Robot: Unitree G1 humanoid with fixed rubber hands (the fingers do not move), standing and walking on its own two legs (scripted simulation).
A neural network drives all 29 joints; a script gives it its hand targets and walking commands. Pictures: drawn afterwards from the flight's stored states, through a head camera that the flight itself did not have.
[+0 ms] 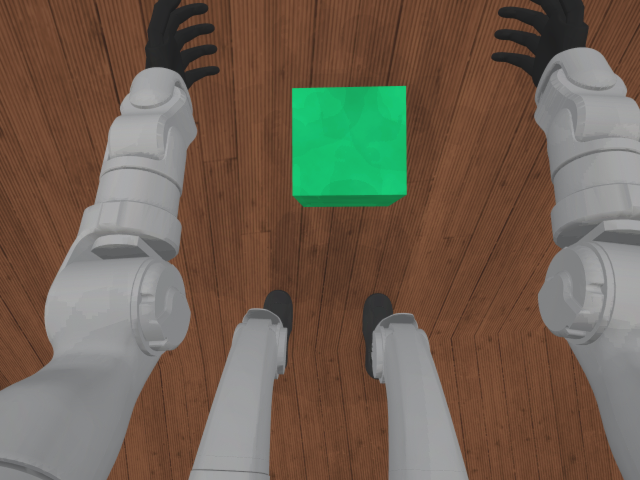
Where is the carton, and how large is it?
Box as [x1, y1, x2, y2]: [292, 86, 406, 206]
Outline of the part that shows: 405,86 292,88 292,195 303,206 389,205 406,194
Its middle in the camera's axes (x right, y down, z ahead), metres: +0.06 -0.17 +0.84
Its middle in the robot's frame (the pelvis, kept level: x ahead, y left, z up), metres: +0.54 -0.02 -0.53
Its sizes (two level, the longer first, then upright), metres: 0.210 0.200 0.250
